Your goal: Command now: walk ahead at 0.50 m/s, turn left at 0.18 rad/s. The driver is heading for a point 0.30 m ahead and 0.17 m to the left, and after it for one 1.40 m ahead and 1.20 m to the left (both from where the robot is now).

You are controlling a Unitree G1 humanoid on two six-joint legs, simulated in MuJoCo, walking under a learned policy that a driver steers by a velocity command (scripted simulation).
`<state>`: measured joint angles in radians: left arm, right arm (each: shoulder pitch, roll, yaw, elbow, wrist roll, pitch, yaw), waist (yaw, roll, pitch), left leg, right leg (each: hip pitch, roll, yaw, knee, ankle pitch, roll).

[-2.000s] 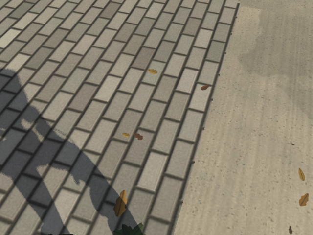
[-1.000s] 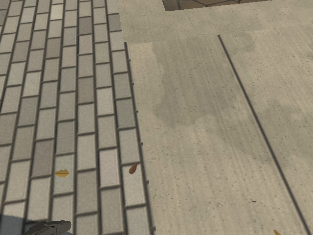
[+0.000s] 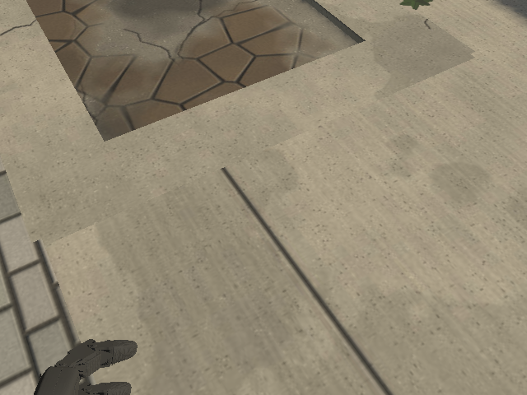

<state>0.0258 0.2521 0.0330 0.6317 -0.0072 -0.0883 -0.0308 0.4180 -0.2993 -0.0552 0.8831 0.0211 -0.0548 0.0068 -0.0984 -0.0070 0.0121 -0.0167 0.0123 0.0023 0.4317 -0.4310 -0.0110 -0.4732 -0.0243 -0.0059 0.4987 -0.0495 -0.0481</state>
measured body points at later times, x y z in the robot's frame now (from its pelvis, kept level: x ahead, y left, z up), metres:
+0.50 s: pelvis +0.25 +0.02 +0.00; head +0.28 +0.04 +0.44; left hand +0.21 +0.31 -0.13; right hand +0.51 -0.16 -0.09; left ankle +0.36 +0.14 -0.72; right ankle +0.11 -0.11 -0.72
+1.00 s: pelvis +0.37 +0.03 +0.00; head +0.40 +0.04 +0.45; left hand +0.35 +0.34 -0.09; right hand +0.66 -0.13 -0.09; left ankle +0.36 +0.14 -0.72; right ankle +0.47 -0.07 -0.73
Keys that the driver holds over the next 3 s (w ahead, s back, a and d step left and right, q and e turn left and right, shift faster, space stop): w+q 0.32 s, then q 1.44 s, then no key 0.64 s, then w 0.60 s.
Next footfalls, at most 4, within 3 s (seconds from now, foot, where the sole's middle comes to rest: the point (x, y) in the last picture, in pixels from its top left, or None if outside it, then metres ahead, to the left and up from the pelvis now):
0.50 left None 0.40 0.15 -0.76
0.98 right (279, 378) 0.50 -0.04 -0.76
1.38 left None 0.31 0.14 -0.76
1.84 right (250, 385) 0.49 0.03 -0.76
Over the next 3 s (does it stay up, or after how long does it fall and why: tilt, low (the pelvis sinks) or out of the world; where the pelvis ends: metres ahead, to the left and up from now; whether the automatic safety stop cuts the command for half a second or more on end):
stays up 0.44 0.19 0.02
